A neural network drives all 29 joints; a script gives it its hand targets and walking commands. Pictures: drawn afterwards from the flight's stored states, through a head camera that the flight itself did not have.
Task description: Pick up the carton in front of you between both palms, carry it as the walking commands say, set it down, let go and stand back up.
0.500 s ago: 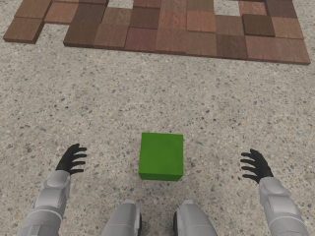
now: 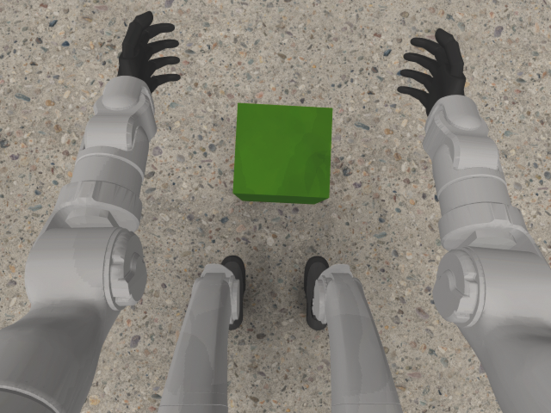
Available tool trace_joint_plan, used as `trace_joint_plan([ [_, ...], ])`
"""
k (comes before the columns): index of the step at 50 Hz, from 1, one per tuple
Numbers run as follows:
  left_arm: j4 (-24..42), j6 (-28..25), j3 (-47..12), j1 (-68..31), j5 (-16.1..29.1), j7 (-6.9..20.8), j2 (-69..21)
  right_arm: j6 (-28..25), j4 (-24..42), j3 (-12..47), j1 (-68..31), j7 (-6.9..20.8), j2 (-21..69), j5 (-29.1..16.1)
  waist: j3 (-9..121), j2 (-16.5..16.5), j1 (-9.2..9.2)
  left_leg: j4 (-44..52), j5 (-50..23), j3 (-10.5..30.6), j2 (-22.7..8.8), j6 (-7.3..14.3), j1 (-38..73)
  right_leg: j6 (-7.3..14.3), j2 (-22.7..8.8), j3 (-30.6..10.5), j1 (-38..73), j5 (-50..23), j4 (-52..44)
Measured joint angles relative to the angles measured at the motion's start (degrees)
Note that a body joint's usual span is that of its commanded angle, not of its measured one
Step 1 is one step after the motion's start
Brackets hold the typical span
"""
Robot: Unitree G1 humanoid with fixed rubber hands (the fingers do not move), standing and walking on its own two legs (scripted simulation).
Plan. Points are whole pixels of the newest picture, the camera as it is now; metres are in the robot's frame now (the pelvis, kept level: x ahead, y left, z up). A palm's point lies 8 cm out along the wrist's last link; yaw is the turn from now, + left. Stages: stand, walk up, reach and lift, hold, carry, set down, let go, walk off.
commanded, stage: reach and lift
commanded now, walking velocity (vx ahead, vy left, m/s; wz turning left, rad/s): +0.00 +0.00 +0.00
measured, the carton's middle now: (281, 160) +0.49 -0.01 -0.51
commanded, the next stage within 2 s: none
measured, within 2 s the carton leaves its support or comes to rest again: leaves its support in 1.76 s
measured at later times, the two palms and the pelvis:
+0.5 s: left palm (184, 138) +0.50 +0.19 -0.32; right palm (384, 147) +0.48 -0.21 -0.31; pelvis +0.01 +0.00 -0.15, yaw -1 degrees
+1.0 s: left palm (203, 149) +0.51 +0.18 -0.46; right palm (360, 156) +0.50 -0.20 -0.45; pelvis -0.03 +0.00 -0.27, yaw -1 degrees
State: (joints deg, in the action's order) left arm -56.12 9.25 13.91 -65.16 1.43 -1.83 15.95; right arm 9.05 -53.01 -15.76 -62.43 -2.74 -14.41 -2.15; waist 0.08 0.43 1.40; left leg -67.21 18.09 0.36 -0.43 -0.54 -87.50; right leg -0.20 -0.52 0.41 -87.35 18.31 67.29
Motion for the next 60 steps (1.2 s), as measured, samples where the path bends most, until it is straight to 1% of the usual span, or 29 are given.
trace_joint_plan([
  [3, -0.51, -1.60, 1.67, -1.00, -1.67, 0.13, -0.77, -1.60, -0.12, -1.42, -0.71, -0.04, 0.99, 1.43, 1.13, -0.01, 0.12, 0.29, -0.27, 0.02, 0.07, 0.00, -2.65, -0.01, -0.05, 0.01, -2.65, -0.21, -0.23],
  [7, -0.62, -3.87, 3.73, 0.19, -3.69, 0.14, -2.06, -4.04, -0.68, -3.14, 0.35, 0.26, 2.18, 2.89, 3.59, -0.01, 0.13, -1.24, 0.69, 0.03, 0.03, 0.02, -6.77, -0.01, -0.01, 0.00, -6.74, 0.69, 1.22],
  [10, -0.70, -5.39, 4.49, 1.87, -4.48, -0.12, -2.89, -5.72, -1.40, -3.83, 1.70, 0.36, 2.67, 3.33, 5.93, -0.04, 0.08, -4.75, 2.55, 0.00, -0.02, 0.07, -11.14, -0.06, 0.04, -0.08, -11.11, 2.47, 4.64],
  [13, -0.61, -6.70, 4.20, 3.63, -4.24, -0.64, -3.36, -7.14, -1.92, -3.77, 3.08, 0.23, 2.79, 3.01, 7.92, -0.09, 0.04, -10.03, 5.00, -0.02, -0.04, 0.11, -16.53, -0.16, 0.07, -0.18, -16.48, 4.88, 9.86],
  [16, 0.32, -7.71, 2.47, 5.00, -2.58, -1.50, -3.21, -8.26, -1.51, -2.40, 4.19, -0.27, 2.35, 1.35, 8.41, -0.11, -0.01, -16.21, 7.41, 0.06, 0.00, 0.13, -22.14, -0.28, 0.10, -0.26, -22.04, 7.26, 15.96],
  [20, 2.95, -8.18, -1.49, 5.87, 1.48, -2.74, -1.86, -8.94, 0.63, 1.15, 4.90, -1.31, 0.69, -2.44, 6.48, -0.10, -0.15, -24.71, 10.02, 0.18, 0.11, 0.14, -28.77, -0.41, 0.16, -0.40, -28.62, 9.86, 24.40],
  [24, 5.91, -7.59, -4.90, 5.40, 5.39, -3.80, -0.05, -8.36, 3.10, 4.63, 4.35, -2.31, -1.40, -6.20, 3.00, -0.09, -0.29, -32.72, 11.67, 0.19, 0.18, 0.16, -33.93, -0.53, 0.24, -0.59, -33.78, 11.50, 32.40],
  [27, 6.70, -6.65, -6.43, 3.71, 7.39, -4.45, 1.14, -7.30, 3.98, 6.32, 2.76, -2.89, -2.62, -8.22, 0.13, -0.13, -0.28, -37.94, 12.20, 0.18, 0.21, 0.11, -36.70, -0.57, 0.28, -0.70, -36.59, 12.05, 37.67],
  [30, 4.88, -5.85, -7.34, 0.65, 8.79, -4.96, 2.09, -6.40, 2.49, 7.19, -0.16, -3.39, -3.46, -9.54, -2.73, -0.18, -0.22, -42.20, 12.21, 0.21, 0.28, 0.03, -38.70, -0.58, 0.29, -0.77, -38.62, 12.10, 42.01],
  [34, -0.07, -5.57, -8.01, -4.60, 9.78, -5.16, 2.92, -6.02, -2.39, 8.00, -5.44, -3.85, -4.18, -10.49, -6.81, -0.26, -0.15, -46.41, 11.66, 0.28, 0.35, -0.06, -40.56, -0.51, 0.32, -0.78, -40.51, 11.59, 46.30],
  [39, -6.68, -6.51, -9.01, -10.75, 10.72, -5.04, 3.75, -6.85, -9.07, 9.28, -11.82, -4.15, -4.70, -11.30, -12.16, -0.36, -0.13, -50.32, 10.93, 0.40, 0.37, -0.19, -42.29, -0.41, 0.40, -0.75, -42.30, 10.84, 50.24],
  [43, -9.97, -7.72, -10.49, -14.10, 12.14, -5.03, 4.74, -8.01, -12.36, 10.61, -15.41, -4.33, -5.24, -12.27, -16.28, -0.38, -0.12, -53.13, 10.73, 0.51, 0.40, -0.30, -43.62, -0.35, 0.44, -0.71, -43.64, 10.62, 53.05],
  [48, -9.95, -8.88, -13.45, -15.82, 14.96, -5.37, 6.34, -9.01, -12.45, 13.54, -17.51, -5.12, -6.56, -14.85, -20.51, -0.49, -0.15, -56.37, 11.19, 0.60, 0.32, -0.38, -44.59, -0.31, 0.61, -0.68, -44.69, 10.96, 56.22],
  [53, -8.68, -9.24, -16.00, -15.60, 17.13, -5.47, 7.45, -9.22, -10.32, 16.08, -16.68, -5.57, -7.26, -17.97, -21.00, -0.79, -0.01, -58.27, 12.39, 0.72, 0.24, -0.33, -44.40, -0.38, 0.73, -0.60, -44.48, 12.05, 58.01],
  [56, -9.37, -9.29, -15.41, -14.70, 16.40, -5.36, 6.22, -9.17, -10.76, 15.77, -15.57, -5.34, -6.12, -17.41, -19.27, -0.82, 0.06, -58.37, 13.09, 0.62, 0.17, -0.25, -44.20, -0.52, 0.80, -0.72, -44.30, 12.70, 58.08],
  [60, -10.53, -9.50, -13.49, -13.77, 14.15, -5.25, 4.32, -9.47, -11.87, 14.03, -14.49, -5.13, -4.29, -15.19, -17.11, -0.70, 0.10, -57.70, 13.42, 0.50, 0.18, -0.12, -44.05, -0.71, 0.79, -0.83, -44.09, 13.07, 57.39],
])
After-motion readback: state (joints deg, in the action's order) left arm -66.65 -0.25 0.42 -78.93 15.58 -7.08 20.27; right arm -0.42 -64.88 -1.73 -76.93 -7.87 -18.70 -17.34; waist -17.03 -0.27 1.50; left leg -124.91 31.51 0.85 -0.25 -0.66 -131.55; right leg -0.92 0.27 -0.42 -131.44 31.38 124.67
